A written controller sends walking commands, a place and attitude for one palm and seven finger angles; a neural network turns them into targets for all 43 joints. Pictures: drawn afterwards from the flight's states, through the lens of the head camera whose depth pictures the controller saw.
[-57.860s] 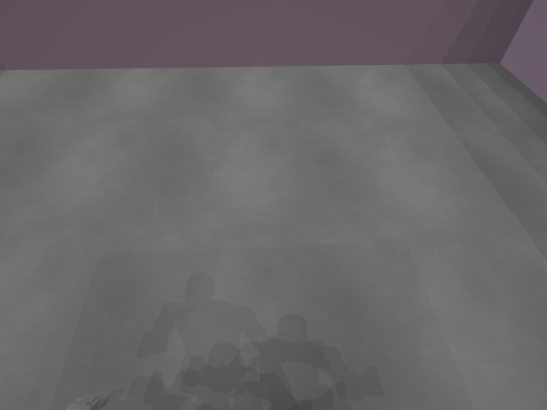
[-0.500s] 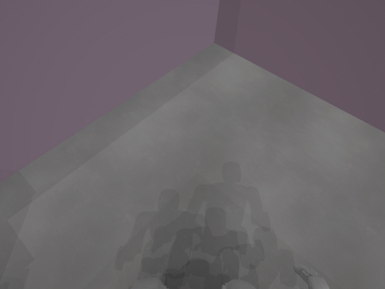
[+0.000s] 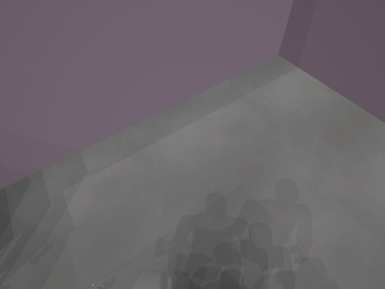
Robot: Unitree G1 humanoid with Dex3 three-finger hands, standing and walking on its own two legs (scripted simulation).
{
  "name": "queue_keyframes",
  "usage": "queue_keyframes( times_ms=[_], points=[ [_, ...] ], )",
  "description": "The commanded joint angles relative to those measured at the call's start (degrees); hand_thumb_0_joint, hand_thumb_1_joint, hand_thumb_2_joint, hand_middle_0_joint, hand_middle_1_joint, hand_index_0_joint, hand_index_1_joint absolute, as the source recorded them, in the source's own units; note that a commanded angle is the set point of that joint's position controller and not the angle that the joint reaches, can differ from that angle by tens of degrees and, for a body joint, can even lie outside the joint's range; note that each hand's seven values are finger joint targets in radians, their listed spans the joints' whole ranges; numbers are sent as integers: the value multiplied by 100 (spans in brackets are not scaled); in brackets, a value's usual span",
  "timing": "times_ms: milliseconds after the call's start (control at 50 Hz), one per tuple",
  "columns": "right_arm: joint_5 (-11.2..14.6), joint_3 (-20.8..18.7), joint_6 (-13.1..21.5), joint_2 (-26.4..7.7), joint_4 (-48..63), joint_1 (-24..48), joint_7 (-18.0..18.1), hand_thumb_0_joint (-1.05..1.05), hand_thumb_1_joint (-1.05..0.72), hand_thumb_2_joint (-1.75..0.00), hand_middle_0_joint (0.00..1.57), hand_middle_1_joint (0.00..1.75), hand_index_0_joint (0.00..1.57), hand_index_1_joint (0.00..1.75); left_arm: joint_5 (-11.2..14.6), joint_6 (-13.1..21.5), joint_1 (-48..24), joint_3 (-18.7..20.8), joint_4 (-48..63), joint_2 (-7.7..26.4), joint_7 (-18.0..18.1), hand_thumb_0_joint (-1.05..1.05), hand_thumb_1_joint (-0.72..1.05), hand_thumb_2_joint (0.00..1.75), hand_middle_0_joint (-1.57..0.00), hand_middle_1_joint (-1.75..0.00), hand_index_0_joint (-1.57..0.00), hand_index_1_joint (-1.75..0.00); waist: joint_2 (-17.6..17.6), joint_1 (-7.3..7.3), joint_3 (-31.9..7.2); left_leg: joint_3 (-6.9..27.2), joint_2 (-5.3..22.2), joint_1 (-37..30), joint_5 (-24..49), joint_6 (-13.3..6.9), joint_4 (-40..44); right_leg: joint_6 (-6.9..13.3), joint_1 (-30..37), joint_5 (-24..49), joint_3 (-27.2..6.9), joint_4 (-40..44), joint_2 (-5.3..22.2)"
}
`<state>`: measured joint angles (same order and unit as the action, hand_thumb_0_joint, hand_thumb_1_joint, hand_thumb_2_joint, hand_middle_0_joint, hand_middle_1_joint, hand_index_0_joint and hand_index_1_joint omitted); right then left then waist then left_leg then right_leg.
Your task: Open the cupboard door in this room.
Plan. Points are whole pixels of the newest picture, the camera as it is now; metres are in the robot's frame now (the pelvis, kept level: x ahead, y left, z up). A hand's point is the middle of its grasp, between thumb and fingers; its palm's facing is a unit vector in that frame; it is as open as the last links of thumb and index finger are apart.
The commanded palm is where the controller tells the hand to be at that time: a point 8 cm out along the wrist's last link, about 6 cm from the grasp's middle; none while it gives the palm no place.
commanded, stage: turn to face it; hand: left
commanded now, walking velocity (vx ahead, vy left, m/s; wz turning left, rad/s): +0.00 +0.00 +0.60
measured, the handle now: out of the picture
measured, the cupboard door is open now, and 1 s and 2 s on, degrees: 42 42 42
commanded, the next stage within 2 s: none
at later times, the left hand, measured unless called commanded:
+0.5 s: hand out of the picture +0.06 +0.24 -0.16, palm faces +0.30 -0.92 -0.26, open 7.4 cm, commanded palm none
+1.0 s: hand out of the picture -0.03 +0.22 -0.20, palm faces +0.59 -0.77 -0.25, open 7.3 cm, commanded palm none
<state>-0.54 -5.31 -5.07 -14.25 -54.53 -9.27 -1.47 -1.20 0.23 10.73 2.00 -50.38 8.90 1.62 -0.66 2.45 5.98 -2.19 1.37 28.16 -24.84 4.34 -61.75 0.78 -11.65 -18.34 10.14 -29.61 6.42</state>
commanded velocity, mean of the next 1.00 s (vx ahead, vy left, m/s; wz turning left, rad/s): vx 0.00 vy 0.00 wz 0.60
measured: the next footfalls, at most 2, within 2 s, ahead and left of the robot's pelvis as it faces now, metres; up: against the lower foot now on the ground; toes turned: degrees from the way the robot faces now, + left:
left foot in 0.20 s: +0.03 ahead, +0.14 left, +0.00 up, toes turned +15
right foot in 0.58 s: +0.11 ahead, -0.11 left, +0.00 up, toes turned +17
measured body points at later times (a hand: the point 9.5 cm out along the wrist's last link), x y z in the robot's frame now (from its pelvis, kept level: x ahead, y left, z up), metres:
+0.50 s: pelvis +0.02 +0.01 +0.00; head +0.08 +0.03 +0.44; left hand +0.04 +0.29 -0.14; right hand +0.18 -0.21 -0.15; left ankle +0.00 +0.13 -0.74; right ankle +0.06 -0.14 -0.70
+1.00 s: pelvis +0.05 +0.02 -0.02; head +0.09 +0.07 +0.42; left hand -0.06 +0.26 -0.18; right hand +0.30 -0.12 -0.15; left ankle +0.00 +0.11 -0.74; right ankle +0.07 -0.13 -0.70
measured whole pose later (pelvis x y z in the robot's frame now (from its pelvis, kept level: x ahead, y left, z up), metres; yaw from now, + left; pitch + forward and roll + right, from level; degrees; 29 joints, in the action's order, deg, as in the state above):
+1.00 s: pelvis +0.05 +0.02 -0.02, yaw +36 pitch +1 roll +1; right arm -0.8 -4.0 -1.8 -12.9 -51.4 -5.2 -1.4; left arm -1.0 -2.5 12.3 4.0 -52.7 14.1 1.0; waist 3.2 0.2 7.4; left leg -5.9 0.0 20.4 -17.5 -2.8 -38.4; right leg -4.2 -20.8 -32.1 7.3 -57.3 9.4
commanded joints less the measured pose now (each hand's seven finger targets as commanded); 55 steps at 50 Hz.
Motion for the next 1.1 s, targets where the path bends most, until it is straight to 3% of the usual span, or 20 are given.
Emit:
queue_keyframes(
  times_ms=[0,80,140,180,200,260,320,500,520,560,600,660,800,860,880,920,940,980,1020,1080],
  points=[
    [-13,64,179,-73,571,556,-49,0,-90,-90,20,30,20,30,-38,95,545,361,229,1276,64,0,90,90,-20,-30,-20,-30,1109,-437,-719,-285,20,136,-73,-47,1007,462,1064,4007,-473,564,1379],
    [14,79,246,-145,670,555,-42,0,-90,-90,20,30,20,30,-55,69,551,431,157,1441,40,0,90,90,-20,-30,-20,-30,1317,-435,-776,-478,-18,-405,-35,-203,2025,484,997,4013,-386,243,1595],
    [-34,-16,323,-476,545,-166,-23,0,-90,-90,20,30,20,30,33,51,359,448,197,1479,-30,0,90,90,-20,-30,-20,-30,689,51,-1181,-455,-16,-2107,1489,-419,3576,-8,144,3398,126,-1079,1364],
    [-67,-284,343,-1585,424,-962,63,0,-90,-90,20,30,20,30,52,-28,-77,266,678,911,-68,0,90,90,-20,-30,-20,-30,-1677,451,-1484,2580,2474,-3321,5202,-1920,3948,-606,-2310,-2159,-156,-3500,120],
    [-62,-230,350,-1415,338,-1024,102,0,-90,-90,20,30,20,30,-9,-122,-336,285,689,1046,3,0,90,90,-20,-30,-20,-30,-957,447,-1487,2313,2341,-3084,4283,-1912,3918,-535,-2368,-1909,-745,-3831,170],
    [-87,-131,392,-1078,607,-37,211,0,-90,-90,20,30,20,30,9,-175,-274,325,379,984,-78,0,90,90,-20,-30,-20,-30,-808,-32,-713,1646,1532,-1799,2952,-1472,4213,-582,-2197,-815,-1030,-3849,147],
    [-80,-90,425,-1021,618,100,197,0,-90,-90,20,30,20,30,3,-194,-12,322,263,937,-124,0,90,90,-20,-30,-20,-30,-675,-187,-731,1298,1174,-1700,2707,-1311,4222,-584,-1806,-534,-919,-3163,-29],
    [-73,-193,326,-1006,650,220,174,0,-90,-90,20,30,20,30,54,-65,241,308,331,888,-71,0,90,90,-20,-30,-20,-30,-848,-328,-872,1829,845,-1147,2830,-1145,3583,-484,-156,71,-651,-368,-580],
    [-32,-187,328,-902,682,296,157,0,-90,-90,20,30,20,30,39,-2,535,353,292,1044,-47,0,90,90,-20,-30,-20,-30,-518,-495,-971,1704,621,-785,2404,-921,3227,-447,512,633,-767,475,-414],
    [18,-109,342,-338,878,230,104,0,-90,-90,20,30,20,30,-79,71,729,473,278,1841,35,0,90,90,-20,-30,-20,-30,1794,-608,-986,365,-632,746,-1176,-211,621,596,1195,1813,-3097,1367,2205],
    [-44,-150,233,-474,715,243,91,0,-90,-90,20,30,20,30,-7,80,319,368,334,1449,72,0,90,90,-20,-30,-20,-30,1650,-347,-683,667,-158,725,-734,-196,-928,743,416,2135,-2545,1161,1833],
    [-27,-50,181,-293,543,198,0,0,-90,-90,20,30,20,30,1,82,-11,272,442,1088,67,0,90,90,-20,-30,-20,-30,1296,-163,-621,293,37,632,-10,-52,-782,466,570,3275,-1001,810,1211],
    [10,83,240,-73,647,706,-60,0,-90,-90,20,30,20,30,-55,67,588,419,203,1424,45,0,90,90,-20,-30,-20,-30,1260,-504,-693,-422,-71,-122,-115,-139,1604,450,1049,4150,-420,344,1434],
    [-11,45,314,-245,608,262,-37,0,-90,-90,20,30,20,30,-11,55,497,464,195,1533,-2,0,90,90,-20,-30,-20,-30,1136,-243,-952,-651,-266,-1126,695,-273,2944,167,797,4118,-51,-441,1372],
    [-40,-20,352,-456,512,-146,-28,0,-90,-90,20,30,20,30,38,48,389,460,228,1514,-32,0,90,90,-20,-30,-20,-30,769,30,-1198,-505,-137,-2060,1621,-403,3556,-64,227,3709,102,-1209,1280],
    [-68,-282,367,-1533,384,-1048,46,0,-90,-90,20,30,20,30,68,-14,-125,255,705,899,-72,0,90,90,-20,-30,-20,-30,-1613,474,-1566,2543,2301,-3349,5409,-1830,3826,-607,-2186,-2067,-197,-3644,95],
    [-59,-241,375,-1412,303,-1114,107,0,-90,-90,20,30,20,30,21,-100,-362,283,718,997,0,0,90,90,-20,-30,-20,-30,-916,472,-1592,2324,2256,-3160,4738,-1880,3810,-538,-2282,-1912,-773,-3934,139],
    [-83,-194,394,-1195,486,-460,213,0,-90,-90,20,30,20,30,38,-144,-500,309,512,966,-17,0,90,90,-20,-30,-20,-30,-1006,219,-965,2057,1788,-2124,3483,-1660,4099,-572,-2297,-1215,-1076,-4041,200],
    [-92,-106,435,-1011,578,-32,219,0,-90,-90,20,30,20,30,12,-184,-173,323,329,932,-91,0,90,90,-20,-30,-20,-30,-707,-106,-832,1542,1366,-1826,3092,-1398,4172,-582,-2032,-660,-1052,-3758,119],
    [-85,-97,450,-979,550,-25,201,0,-90,-90,20,30,20,30,18,-193,-53,318,291,879,-104,0,90,90,-20,-30,-20,-30,-616,-158,-921,1433,1185,-1859,3019,-1373,4168,-593,-1784,-528,-965,-3089,-64]
  ],
)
